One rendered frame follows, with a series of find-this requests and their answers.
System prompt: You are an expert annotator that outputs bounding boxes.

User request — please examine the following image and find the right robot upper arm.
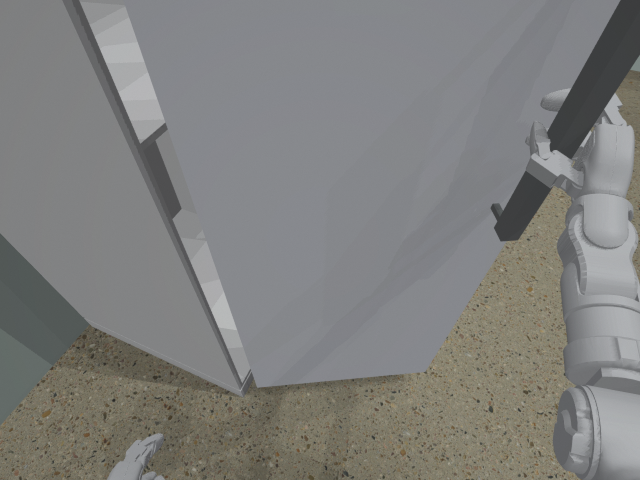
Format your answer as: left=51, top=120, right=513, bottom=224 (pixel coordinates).
left=553, top=385, right=640, bottom=480

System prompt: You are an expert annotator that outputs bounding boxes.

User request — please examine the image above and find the robot right forearm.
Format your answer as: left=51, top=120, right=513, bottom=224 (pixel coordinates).
left=557, top=194, right=640, bottom=395

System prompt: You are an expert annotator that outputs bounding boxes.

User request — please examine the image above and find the handle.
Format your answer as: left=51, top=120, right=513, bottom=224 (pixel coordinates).
left=491, top=0, right=640, bottom=241

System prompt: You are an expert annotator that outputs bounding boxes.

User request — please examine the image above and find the robot right hand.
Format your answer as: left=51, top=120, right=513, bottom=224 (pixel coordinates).
left=525, top=88, right=635, bottom=203

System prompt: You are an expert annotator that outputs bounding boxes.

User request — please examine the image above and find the fridge door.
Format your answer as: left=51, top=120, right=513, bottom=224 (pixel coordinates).
left=123, top=0, right=620, bottom=388

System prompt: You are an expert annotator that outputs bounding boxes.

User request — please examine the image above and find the robot left hand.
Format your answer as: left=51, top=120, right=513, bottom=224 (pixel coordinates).
left=107, top=433, right=165, bottom=480

